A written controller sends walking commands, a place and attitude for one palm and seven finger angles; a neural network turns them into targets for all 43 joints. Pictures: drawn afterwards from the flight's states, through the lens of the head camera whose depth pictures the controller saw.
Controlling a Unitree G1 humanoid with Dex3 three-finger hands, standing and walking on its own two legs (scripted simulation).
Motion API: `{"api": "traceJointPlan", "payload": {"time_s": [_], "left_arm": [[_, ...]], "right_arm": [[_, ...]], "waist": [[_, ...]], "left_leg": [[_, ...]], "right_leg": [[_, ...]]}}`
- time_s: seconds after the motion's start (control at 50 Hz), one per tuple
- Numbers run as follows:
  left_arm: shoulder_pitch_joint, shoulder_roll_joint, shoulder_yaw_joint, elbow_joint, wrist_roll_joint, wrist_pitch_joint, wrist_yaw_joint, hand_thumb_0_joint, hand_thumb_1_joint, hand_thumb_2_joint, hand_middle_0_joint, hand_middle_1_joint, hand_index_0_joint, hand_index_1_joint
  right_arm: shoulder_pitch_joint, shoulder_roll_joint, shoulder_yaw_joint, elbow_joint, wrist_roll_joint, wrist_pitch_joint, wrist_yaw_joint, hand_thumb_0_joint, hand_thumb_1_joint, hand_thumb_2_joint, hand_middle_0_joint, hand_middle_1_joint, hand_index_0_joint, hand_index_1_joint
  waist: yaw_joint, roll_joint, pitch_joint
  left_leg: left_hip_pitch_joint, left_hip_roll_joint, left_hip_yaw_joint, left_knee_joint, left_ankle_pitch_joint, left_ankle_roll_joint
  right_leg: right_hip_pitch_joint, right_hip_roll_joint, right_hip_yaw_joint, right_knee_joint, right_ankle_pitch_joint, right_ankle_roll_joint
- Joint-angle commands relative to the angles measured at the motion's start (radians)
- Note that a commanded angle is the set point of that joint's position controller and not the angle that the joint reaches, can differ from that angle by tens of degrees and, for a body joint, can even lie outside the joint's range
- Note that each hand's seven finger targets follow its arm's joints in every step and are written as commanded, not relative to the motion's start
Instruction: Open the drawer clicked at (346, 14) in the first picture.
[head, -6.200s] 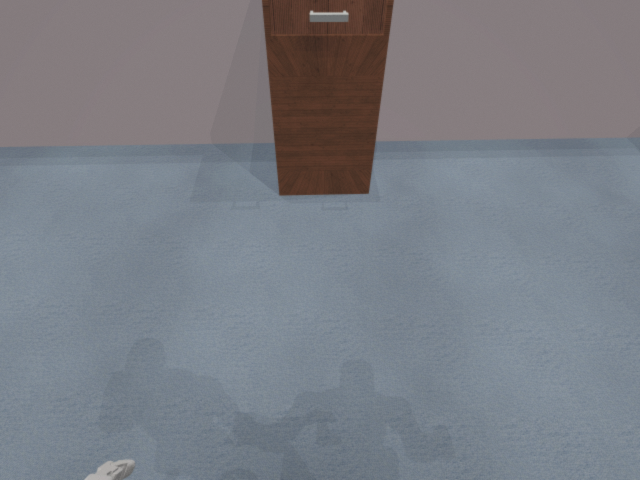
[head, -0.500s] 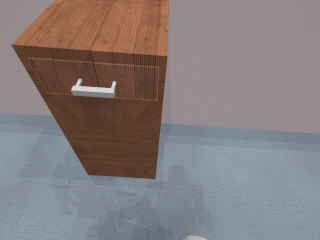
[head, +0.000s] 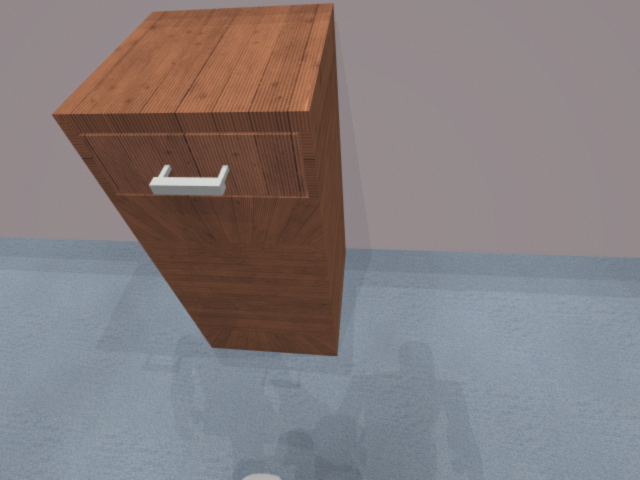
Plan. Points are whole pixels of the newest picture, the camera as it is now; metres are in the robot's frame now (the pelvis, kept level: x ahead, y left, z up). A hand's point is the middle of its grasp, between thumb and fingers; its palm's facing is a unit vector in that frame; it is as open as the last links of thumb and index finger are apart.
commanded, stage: come to a stop and stand still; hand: left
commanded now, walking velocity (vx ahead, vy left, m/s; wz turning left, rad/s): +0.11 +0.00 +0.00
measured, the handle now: (191, 178) +0.58 +0.29 +0.03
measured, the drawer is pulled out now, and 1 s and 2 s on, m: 0.00 0.00 0.00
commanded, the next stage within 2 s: look again from close up in 1.02 s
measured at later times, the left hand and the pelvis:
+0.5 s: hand out of the picture +0.05 +0.21 -0.19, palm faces +0.01 -0.98 -0.20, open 7.3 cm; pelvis +0.04 +0.03 -0.01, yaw -2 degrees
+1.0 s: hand out of the picture +0.08 +0.19 -0.18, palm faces +0.06 -0.97 -0.22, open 7.2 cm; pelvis +0.08 +0.01 -0.01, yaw +0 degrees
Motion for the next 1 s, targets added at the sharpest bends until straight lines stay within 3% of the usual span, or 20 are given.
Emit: {"api": "traceJointPlan", "payload": {"time_s": [0.0,0.06,0.1,0.12,0.16,0.2,0.22,0.24,0.3,0.4,0.44,0.46,0.48,0.52,0.58,0.66,0.68,0.72,0.84,0.98], "left_arm": [[0.051,0.229,0.048,-0.039,0.015,-0.007,0.010,0.000,0.900,0.900,-0.200,-0.300,-0.200,-0.300],[0.049,0.233,0.045,-0.022,0.016,-0.004,0.002,0.000,0.900,0.900,-0.200,-0.300,-0.200,-0.300],[0.021,0.216,0.038,-0.008,0.007,0.001,0.000,0.000,0.900,0.900,-0.200,-0.300,-0.200,-0.300],[0.018,0.184,0.026,-0.002,-0.002,0.004,-0.002,0.000,0.900,0.900,-0.200,-0.300,-0.200,-0.300],[0.065,0.074,-0.002,-0.003,-0.014,0.005,-0.011,0.000,0.900,0.900,-0.200,-0.300,-0.200,-0.300],[0.054,0.074,-0.002,0.001,-0.002,-0.002,-0.019,0.000,0.900,0.900,-0.200,-0.300,-0.200,-0.300],[0.045,0.075,-0.002,0.029,0.007,0.007,-0.023,0.000,0.900,0.900,-0.200,-0.300,-0.200,-0.300],[0.052,0.089,0.004,0.048,0.005,0.013,-0.025,0.000,0.900,0.900,-0.200,-0.300,-0.200,-0.300],[0.072,0.098,0.007,0.059,-0.003,0.011,-0.035,0.000,0.900,0.900,-0.200,-0.300,-0.200,-0.300],[0.028,0.064,-0.005,0.049,-0.019,-0.008,-0.026,0.000,0.900,0.900,-0.200,-0.300,-0.200,-0.300],[0.108,0.091,0.000,0.083,-0.018,-0.025,-0.021,0.000,0.900,0.900,-0.200,-0.300,-0.200,-0.300],[0.146,0.131,0.006,0.101,-0.017,-0.033,-0.012,0.000,0.900,0.900,-0.200,-0.300,-0.200,-0.300],[0.149,0.160,0.005,0.108,-0.017,-0.036,-0.004,0.000,0.900,0.900,-0.200,-0.300,-0.200,-0.300],[0.128,0.156,0.005,0.121,-0.018,-0.041,0.005,0.000,0.900,0.900,-0.200,-0.300,-0.200,-0.300],[0.078,0.112,-0.009,0.113,-0.017,-0.026,0.012,0.000,0.900,0.900,-0.200,-0.300,-0.200,-0.300],[0.030,0.085,-0.018,0.099,-0.028,-0.022,0.011,0.000,0.900,0.900,-0.200,-0.300,-0.200,-0.300],[0.032,0.073,-0.019,0.098,-0.024,-0.018,0.012,0.000,0.900,0.900,-0.200,-0.300,-0.200,-0.300],[0.036,0.088,-0.015,0.101,-0.025,-0.021,0.011,0.000,0.900,0.900,-0.200,-0.300,-0.200,-0.300],[0.075,0.108,-0.011,0.113,-0.023,-0.026,0.021,0.000,0.900,0.900,-0.200,-0.300,-0.200,-0.300],[0.085,0.094,-0.018,0.114,-0.022,-0.022,0.021,0.000,0.900,0.900,-0.200,-0.300,-0.200,-0.300]], "right_arm": [[-0.021,-0.019,0.003,-0.081,0.010,-0.032,0.003,0.000,-0.900,-0.900,0.200,0.300,0.200,0.300],[-0.003,-0.002,0.015,-0.076,0.015,-0.054,-0.001,0.000,-0.900,-0.900,0.200,0.300,0.200,0.300],[0.091,0.014,0.025,-0.040,0.016,-0.070,-0.011,0.000,-0.900,-0.900,0.200,0.300,0.200,0.300],[0.133,0.005,0.030,-0.018,0.017,-0.083,-0.017,0.000,-0.900,-0.900,0.200,0.300,0.200,0.300],[0.129,-0.120,0.013,-0.025,0.006,-0.099,-0.029,0.000,-0.900,-0.900,0.200,0.300,0.200,0.300],[0.038,-0.129,0.023,-0.065,-0.005,-0.089,-0.036,0.000,-0.900,-0.900,0.200,0.300,0.200,0.300],[0.028,-0.096,0.030,-0.047,-0.006,-0.097,-0.042,0.000,-0.900,-0.900,0.200,0.300,0.200,0.300],[0.029,-0.074,0.036,-0.033,-0.002,-0.099,-0.049,0.000,-0.900,-0.900,0.200,0.300,0.200,0.300],[0.056,-0.057,0.039,-0.020,0.002,-0.101,-0.061,0.000,-0.900,-0.900,0.200,0.300,0.200,0.300],[0.109,-0.049,0.036,0.023,0.002,-0.106,-0.065,0.000,-0.900,-0.900,0.200,0.300,0.200,0.300],[0.119,-0.036,0.033,0.035,0.013,-0.108,-0.063,0.000,-0.900,-0.900,0.200,0.300,0.200,0.300],[0.127,-0.002,0.039,0.032,0.022,-0.111,-0.060,0.000,-0.900,-0.900,0.200,0.300,0.200,0.300],[0.120,0.032,0.049,0.027,0.028,-0.109,-0.054,0.000,-0.900,-0.900,0.200,0.300,0.200,0.300],[0.116,0.040,0.050,0.044,0.020,-0.095,-0.058,0.000,-0.900,-0.900,0.200,0.300,0.200,0.300],[0.119,0.064,0.054,0.066,0.021,-0.084,-0.059,0.000,-0.900,-0.900,0.200,0.300,0.200,0.300],[0.146,0.057,0.059,0.110,0.016,-0.091,-0.059,0.000,-0.900,-0.900,0.200,0.300,0.200,0.300],[0.144,0.058,0.059,0.116,0.015,-0.090,-0.058,0.000,-0.900,-0.900,0.200,0.300,0.200,0.300],[0.134,0.053,0.062,0.119,0.013,-0.093,-0.062,0.000,-0.900,-0.900,0.200,0.300,0.200,0.300],[0.124,0.047,0.059,0.111,0.017,-0.089,-0.071,0.000,-0.900,-0.900,0.200,0.300,0.200,0.300],[0.117,0.037,0.063,0.109,0.016,-0.088,-0.072,0.000,-0.900,-0.900,0.200,0.300,0.200,0.300]], "waist": [[0.015,-0.221,-0.007],[0.007,-0.245,-0.024],[-0.043,-0.221,-0.047],[-0.061,-0.148,-0.055],[-0.056,0.247,-0.025],[-0.030,0.128,0.068],[-0.041,0.175,0.088],[-0.033,0.219,0.097],[-0.034,0.156,0.087],[-0.050,0.137,0.029],[-0.021,0.084,-0.048],[-0.018,-0.023,-0.102],[-0.022,-0.123,-0.111],[-0.022,-0.271,-0.097],[-0.032,-0.174,-0.044],[-0.045,-0.057,-0.034],[-0.040,-0.037,-0.028],[-0.037,0.019,-0.001],[-0.037,-0.024,-0.060],[-0.039,-0.034,-0.020]], "left_leg": [[-0.020,0.015,0.030,-0.172,-0.055,0.015],[0.094,-0.011,0.065,-0.345,-0.058,0.033],[0.279,-0.026,0.091,-0.555,0.073,0.041],[0.374,-0.006,0.075,-0.650,0.109,0.042],[0.289,0.275,-0.273,-0.838,-0.111,0.114],[0.065,0.316,-0.308,-0.893,-0.254,0.184],[0.102,0.270,-0.286,-0.915,-0.200,0.164],[0.137,0.239,-0.229,-0.892,-0.078,0.149],[0.219,0.230,-0.129,-0.810,0.256,0.170],[0.312,0.204,-0.068,-0.657,0.666,0.174],[0.276,0.146,-0.029,-0.546,0.594,0.112],[0.168,0.103,0.011,-0.505,0.411,0.073],[0.106,0.057,0.046,-0.518,0.171,0.047],[0.116,0.055,0.066,-0.453,-0.043,0.036],[0.126,0.070,0.059,-0.442,-0.049,0.044],[0.263,0.105,0.039,-0.595,0.334,0.053],[0.274,0.114,0.044,-0.600,0.323,0.058],[0.275,0.119,0.057,-0.587,0.423,0.054],[0.297,0.112,0.089,-0.566,0.443,0.042],[0.317,0.117,0.080,-0.601,0.432,0.051]], "right_leg": [[0.043,-0.238,0.289,-0.247,-0.148,-0.109],[0.020,-0.200,0.261,-0.239,-0.132,-0.101],[-0.063,-0.141,0.205,-0.184,-0.177,-0.053],[-0.122,-0.091,0.160,-0.119,-0.207,-0.022],[-0.214,0.036,0.012,0.148,-0.247,0.043],[-0.167,0.027,0.052,0.272,-0.215,0.040],[-0.188,0.026,0.058,0.324,-0.190,0.048],[-0.202,0.022,0.081,0.358,-0.161,0.051],[-0.231,0.028,0.071,0.408,-0.144,0.061],[-0.087,0.043,0.020,0.111,-0.152,0.058],[0.104,0.026,0.039,-0.086,0.143,0.046],[0.255,-0.056,0.136,-0.048,0.399,0.018],[0.297,-0.140,0.186,-0.038,0.569,-0.019],[0.272,-0.168,0.193,-0.063,0.701,-0.076],[0.223,-0.149,0.139,-0.069,0.672,-0.092],[0.125,-0.057,0.073,-0.056,0.423,-0.032],[0.101,-0.038,0.064,-0.079,0.301,-0.021],[0.116,-0.032,0.074,-0.065,0.392,-0.014],[0.198,-0.051,0.074,-0.041,0.642,-0.009],[0.164,-0.035,0.074,-0.066,0.517,-0.009]]}}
